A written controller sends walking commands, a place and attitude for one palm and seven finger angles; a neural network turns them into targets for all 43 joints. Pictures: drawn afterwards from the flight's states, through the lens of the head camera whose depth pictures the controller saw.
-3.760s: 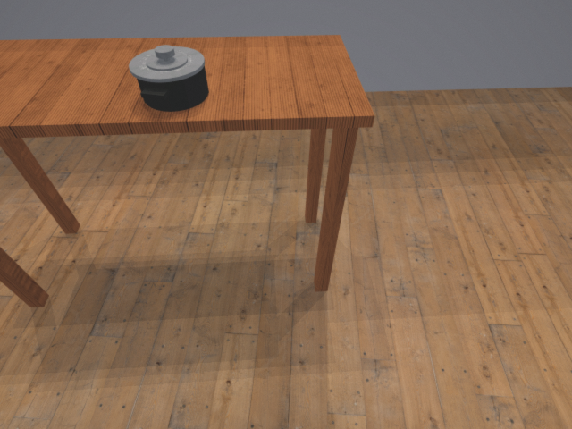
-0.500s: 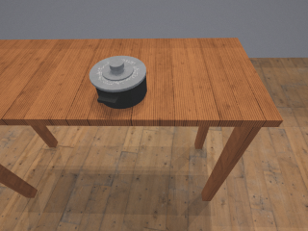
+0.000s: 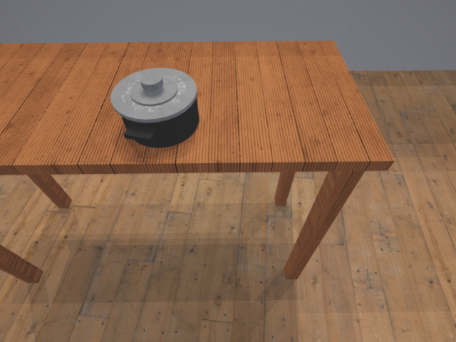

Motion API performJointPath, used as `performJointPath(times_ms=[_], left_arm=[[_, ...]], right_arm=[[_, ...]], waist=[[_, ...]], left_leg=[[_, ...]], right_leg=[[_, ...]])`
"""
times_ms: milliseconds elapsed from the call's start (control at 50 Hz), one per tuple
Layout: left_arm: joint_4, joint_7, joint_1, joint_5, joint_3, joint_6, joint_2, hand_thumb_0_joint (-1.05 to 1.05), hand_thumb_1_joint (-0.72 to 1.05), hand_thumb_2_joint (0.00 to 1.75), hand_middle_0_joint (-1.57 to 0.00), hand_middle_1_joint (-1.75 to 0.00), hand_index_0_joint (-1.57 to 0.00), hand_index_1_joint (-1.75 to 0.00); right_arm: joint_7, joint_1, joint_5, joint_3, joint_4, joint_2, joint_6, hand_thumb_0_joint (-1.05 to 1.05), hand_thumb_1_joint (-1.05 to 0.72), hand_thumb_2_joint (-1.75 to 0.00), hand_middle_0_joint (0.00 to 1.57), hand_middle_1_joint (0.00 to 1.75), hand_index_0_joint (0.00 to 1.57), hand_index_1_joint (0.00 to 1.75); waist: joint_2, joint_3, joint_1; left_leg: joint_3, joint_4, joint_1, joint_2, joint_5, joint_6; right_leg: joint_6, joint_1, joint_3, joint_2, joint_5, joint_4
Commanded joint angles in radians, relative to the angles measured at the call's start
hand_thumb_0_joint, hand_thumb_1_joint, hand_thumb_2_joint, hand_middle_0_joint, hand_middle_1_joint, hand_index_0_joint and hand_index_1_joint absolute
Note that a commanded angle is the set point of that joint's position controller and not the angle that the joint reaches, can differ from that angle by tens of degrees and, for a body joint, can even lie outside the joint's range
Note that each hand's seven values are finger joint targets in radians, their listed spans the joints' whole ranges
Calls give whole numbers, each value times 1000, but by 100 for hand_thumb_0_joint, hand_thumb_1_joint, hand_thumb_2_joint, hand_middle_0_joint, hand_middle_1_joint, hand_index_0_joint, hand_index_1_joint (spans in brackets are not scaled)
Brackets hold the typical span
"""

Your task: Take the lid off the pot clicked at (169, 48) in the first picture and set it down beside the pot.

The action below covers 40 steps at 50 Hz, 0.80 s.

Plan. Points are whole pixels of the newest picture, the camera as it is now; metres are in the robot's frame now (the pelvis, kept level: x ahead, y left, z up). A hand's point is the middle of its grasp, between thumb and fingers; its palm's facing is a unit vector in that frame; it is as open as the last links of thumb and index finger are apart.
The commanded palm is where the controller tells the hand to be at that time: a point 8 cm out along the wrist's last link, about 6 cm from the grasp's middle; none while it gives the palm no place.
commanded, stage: look again from close up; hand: left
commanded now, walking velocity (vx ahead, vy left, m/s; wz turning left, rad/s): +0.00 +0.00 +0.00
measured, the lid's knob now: (151, 81) +0.53 +0.18 +0.17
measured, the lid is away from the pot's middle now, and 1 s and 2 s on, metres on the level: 0.00 0.00 0.00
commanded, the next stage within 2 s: shuffle to correct the standing spot in 0.66 s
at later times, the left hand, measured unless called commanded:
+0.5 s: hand out of the picture +0.03 +0.18 -0.16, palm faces +0.01 -0.97 -0.23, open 7.4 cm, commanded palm none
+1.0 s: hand out of the picture +0.03 +0.17 -0.17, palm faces +0.03 -0.98 -0.21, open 7.4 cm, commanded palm none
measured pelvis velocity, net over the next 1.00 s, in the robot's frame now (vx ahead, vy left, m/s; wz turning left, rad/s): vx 0.01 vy -0.01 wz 0.01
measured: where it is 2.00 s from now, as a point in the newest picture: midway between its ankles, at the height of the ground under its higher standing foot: outside the picture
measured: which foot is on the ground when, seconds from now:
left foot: down 0.00-1.00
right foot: down 0.00-1.00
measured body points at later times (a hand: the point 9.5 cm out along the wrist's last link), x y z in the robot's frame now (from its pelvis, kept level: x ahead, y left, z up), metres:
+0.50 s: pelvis -0.02 -0.01 +0.00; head +0.02 -0.02 +0.45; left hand +0.03 +0.23 -0.14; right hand +0.02 -0.25 -0.15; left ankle -0.01 +0.10 -0.73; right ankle +0.01 -0.17 -0.73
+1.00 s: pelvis +0.01 -0.01 +0.00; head +0.04 -0.01 +0.45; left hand +0.03 +0.23 -0.15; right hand +0.03 -0.25 -0.15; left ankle -0.01 +0.10 -0.73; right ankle +0.01 -0.17 -0.73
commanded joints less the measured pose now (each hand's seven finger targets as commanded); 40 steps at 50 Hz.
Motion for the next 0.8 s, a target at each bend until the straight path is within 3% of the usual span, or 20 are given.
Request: performJointPath(times_ms=[0, 100, 240, 460, 600, 740, 780], left_arm=[[-45, 13, 26, -4, 32, -27, 150, 0, 90, 90, -20, -30, -20, -30], [-40, 12, 19, -4, 33, -29, 150, 0, 90, 90, -20, -30, -20, -30], [-40, 11, 12, -3, 35, -27, 141, 0, 90, 90, -20, -30, -20, -30], [-32, 9, 12, -1, 36, -30, 127, 0, 90, 90, -20, -30, -20, -30], [-24, 8, 17, -1, 38, -33, 128, 0, 90, 90, -20, -30, -20, -30], [-17, 7, 17, -2, 38, -32, 124, 0, 90, 90, -20, -30, -20, -30], [-13, 4, 27, 0, 39, -35, 129, 0, 90, 90, -20, -30, -20, -30]], right_arm=[[-7, 11, -1, -24, -59, -94, -25, 0, -90, -90, 20, 30, 20, 30], [-7, 18, -1, -23, -45, -82, -25, 0, -90, -90, 20, 30, 20, 30], [-5, 12, -2, -25, -37, -86, -25, 0, -90, -90, 20, 30, 20, 30], [-4, 8, -1, -26, -25, -85, -28, 0, -90, -90, 20, 30, 20, 30], [-4, 8, -1, -25, -18, -78, -28, 0, -90, -90, 20, 30, 20, 30], [-6, 6, -1, -27, -12, -78, -28, 0, -90, -90, 20, 30, 20, 30], [-4, 18, -3, -25, -6, -79, -28, 0, -90, -90, 20, 30, 20, 30]], waist=[[-36, -64, 2], [-52, -64, -2], [-25, -52, 0], [10, -64, 2], [-15, -68, 2], [-1, -63, 2], [-5, -76, 4]], left_leg=[[-97, -120, 16, 82, 146, -1], [-92, -114, 17, 79, 130, -8], [-112, -156, 5, 93, 83, -6], [-128, -188, 2, 108, 106, -5], [-120, -176, 6, 101, 114, -10], [-125, -190, 13, 106, 108, -11], [-115, -186, 12, 94, 9, -11]], right_leg=[[-90, -5, 32, -32, 175, -103], [-94, -16, 50, -42, 157, -128], [-85, -28, 27, -22, 85, -136], [-76, -8, 4, -13, 111, -133], [-78, -7, 14, -22, 124, -150], [-77, -14, 9, -16, 112, -151], [-84, -8, 21, -22, 3, -171]])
